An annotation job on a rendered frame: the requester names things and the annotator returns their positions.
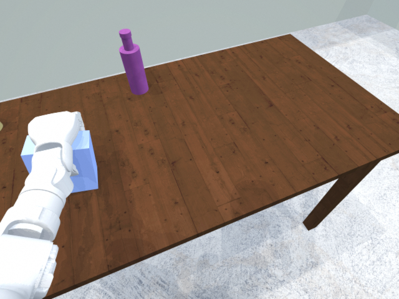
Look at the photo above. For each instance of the sponge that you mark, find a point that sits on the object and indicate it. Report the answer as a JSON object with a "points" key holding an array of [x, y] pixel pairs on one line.
{"points": [[83, 159]]}

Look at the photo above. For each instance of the left robot hand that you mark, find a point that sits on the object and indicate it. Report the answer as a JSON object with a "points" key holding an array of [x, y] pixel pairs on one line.
{"points": [[62, 125]]}

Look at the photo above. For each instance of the table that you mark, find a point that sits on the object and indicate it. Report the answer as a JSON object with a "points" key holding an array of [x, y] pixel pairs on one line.
{"points": [[217, 137]]}

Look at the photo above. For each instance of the robot left forearm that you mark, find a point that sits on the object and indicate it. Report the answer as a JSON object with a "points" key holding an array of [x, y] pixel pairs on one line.
{"points": [[39, 205]]}

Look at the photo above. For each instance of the robot left upper arm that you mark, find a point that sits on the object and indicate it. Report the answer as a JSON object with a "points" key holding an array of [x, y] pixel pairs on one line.
{"points": [[26, 267]]}

